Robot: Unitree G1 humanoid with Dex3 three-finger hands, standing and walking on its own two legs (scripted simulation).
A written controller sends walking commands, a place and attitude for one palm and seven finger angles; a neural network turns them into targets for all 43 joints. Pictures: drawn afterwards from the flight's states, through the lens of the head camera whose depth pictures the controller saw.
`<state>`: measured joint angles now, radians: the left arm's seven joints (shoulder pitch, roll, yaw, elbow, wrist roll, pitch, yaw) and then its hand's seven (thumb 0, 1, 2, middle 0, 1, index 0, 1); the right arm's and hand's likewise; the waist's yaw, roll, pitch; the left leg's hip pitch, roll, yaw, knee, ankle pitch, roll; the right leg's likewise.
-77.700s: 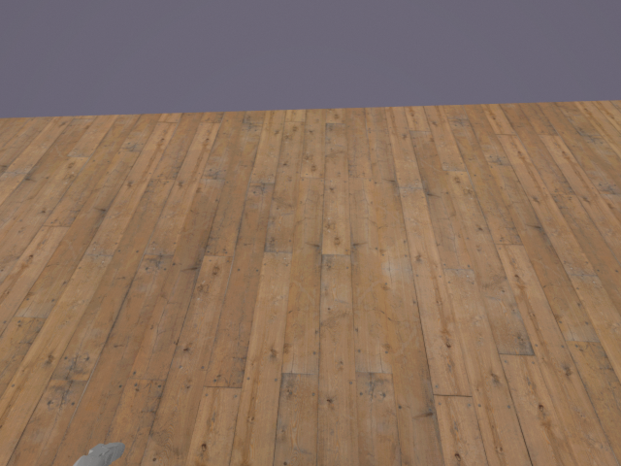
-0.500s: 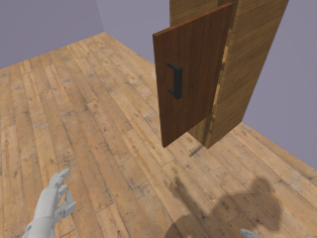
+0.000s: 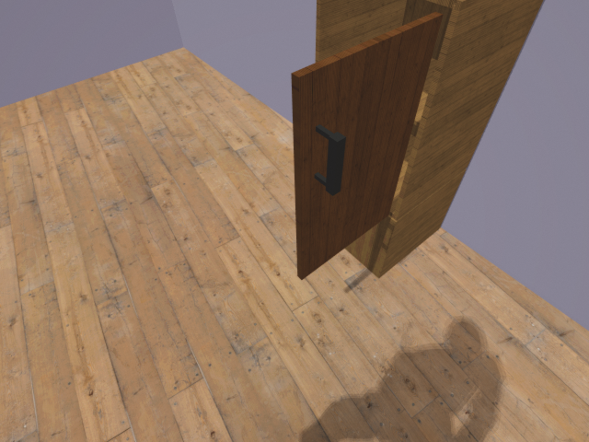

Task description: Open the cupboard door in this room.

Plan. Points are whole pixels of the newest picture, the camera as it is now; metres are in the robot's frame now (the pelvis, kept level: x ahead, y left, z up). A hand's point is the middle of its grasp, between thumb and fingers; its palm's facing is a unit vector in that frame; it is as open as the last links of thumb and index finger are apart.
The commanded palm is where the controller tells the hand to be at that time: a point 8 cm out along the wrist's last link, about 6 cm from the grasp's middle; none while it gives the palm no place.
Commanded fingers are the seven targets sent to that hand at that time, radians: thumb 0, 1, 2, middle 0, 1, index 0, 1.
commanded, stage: let the arm hang, fingers relaxed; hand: left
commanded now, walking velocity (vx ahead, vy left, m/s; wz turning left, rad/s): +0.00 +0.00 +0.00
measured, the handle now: (327, 160) +0.59 -0.02 +0.04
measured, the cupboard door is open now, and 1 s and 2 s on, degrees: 91 91 91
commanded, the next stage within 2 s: look to check the result in 0.46 s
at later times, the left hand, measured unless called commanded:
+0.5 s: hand out of the picture -0.02 +0.16 -0.18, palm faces +0.02 -0.98 -0.18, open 7.4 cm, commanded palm none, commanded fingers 0.00 0.90 0.90 -0.20 -0.30 -0.20 -0.30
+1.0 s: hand out of the picture -0.02 +0.17 -0.18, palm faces +0.02 -0.98 -0.18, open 7.4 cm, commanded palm none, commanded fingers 0.00 0.90 0.90 -0.20 -0.30 -0.20 -0.30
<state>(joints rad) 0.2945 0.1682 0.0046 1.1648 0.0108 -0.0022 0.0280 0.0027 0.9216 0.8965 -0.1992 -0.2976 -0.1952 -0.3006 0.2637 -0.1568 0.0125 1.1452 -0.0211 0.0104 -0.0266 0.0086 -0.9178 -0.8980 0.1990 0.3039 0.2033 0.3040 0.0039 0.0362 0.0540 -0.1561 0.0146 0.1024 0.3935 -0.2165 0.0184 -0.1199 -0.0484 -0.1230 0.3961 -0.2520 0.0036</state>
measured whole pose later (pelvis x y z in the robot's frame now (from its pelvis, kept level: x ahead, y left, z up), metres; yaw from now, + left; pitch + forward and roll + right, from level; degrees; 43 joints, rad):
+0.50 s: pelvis -0.01 +0.01 +0.00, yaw -1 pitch -2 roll +0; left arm 0.29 0.11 0.01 1.17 0.01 -0.01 0.03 0.01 0.91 0.90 -0.20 -0.30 -0.20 -0.30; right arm 0.30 -0.11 0.01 1.17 -0.02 0.00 -0.03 0.00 -0.91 -0.90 0.20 0.30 0.20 0.30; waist -0.01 0.02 0.05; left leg -0.15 0.01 0.12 0.39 -0.21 0.03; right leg -0.13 -0.05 -0.11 0.40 -0.24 0.01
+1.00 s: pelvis -0.01 +0.01 +0.00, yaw -1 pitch -1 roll +0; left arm 0.28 0.12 0.01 1.16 0.01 -0.01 0.03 0.00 0.91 0.90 -0.20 -0.30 -0.20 -0.30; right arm 0.28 -0.12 0.00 1.16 -0.02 0.00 -0.03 0.00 -0.91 -0.90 0.20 0.30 0.20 0.30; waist -0.01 0.01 0.05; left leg -0.16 0.01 0.12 0.39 -0.20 0.03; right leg -0.14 -0.06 -0.10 0.40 -0.24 0.02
